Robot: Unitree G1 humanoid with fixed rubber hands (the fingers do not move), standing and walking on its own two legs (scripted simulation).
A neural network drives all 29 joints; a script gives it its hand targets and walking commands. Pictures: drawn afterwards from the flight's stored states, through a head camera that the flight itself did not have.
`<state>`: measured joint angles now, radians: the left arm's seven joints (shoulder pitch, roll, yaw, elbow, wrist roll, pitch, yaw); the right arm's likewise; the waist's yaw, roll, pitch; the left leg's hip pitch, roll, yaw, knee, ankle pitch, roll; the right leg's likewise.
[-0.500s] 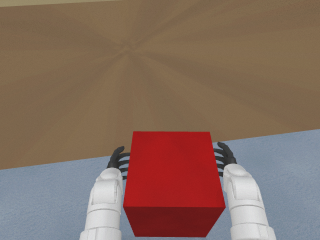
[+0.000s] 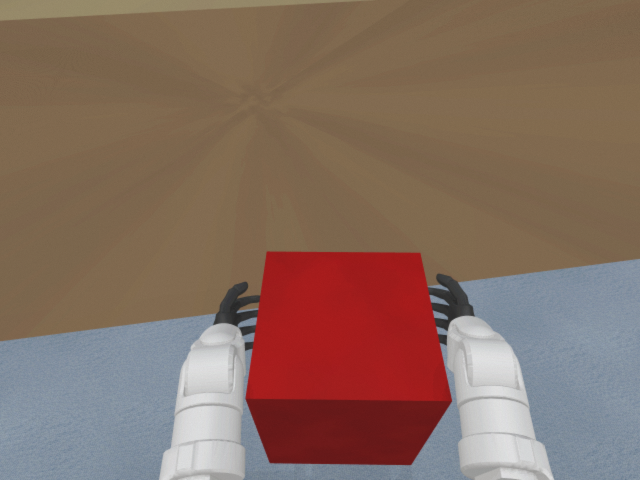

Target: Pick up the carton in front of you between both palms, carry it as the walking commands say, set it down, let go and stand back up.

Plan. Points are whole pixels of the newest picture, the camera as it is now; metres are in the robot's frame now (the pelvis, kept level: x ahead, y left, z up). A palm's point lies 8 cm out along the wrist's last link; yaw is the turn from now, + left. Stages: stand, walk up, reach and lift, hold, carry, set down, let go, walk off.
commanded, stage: hold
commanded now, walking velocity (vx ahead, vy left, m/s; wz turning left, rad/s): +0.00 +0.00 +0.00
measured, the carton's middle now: (341, 362) +0.29 +0.00 -0.02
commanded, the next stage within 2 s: carry in 0.42 s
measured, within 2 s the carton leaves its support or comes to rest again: neither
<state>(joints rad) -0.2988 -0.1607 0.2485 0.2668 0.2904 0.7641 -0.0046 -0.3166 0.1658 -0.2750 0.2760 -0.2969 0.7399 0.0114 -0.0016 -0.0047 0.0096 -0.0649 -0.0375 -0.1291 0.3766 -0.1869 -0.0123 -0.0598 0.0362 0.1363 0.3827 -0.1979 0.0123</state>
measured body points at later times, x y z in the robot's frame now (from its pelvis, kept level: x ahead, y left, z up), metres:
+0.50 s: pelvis +0.01 +0.00 +0.00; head -0.03 +0.00 +0.45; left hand +0.31 +0.15 +0.04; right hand +0.32 -0.15 +0.05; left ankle +0.02 +0.13 -0.74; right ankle +0.02 -0.13 -0.74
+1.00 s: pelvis +0.19 -0.01 +0.00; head +0.19 -0.02 +0.45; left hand +0.47 +0.13 +0.07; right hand +0.46 -0.18 +0.07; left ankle +0.13 +0.09 -0.74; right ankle +0.17 -0.12 -0.70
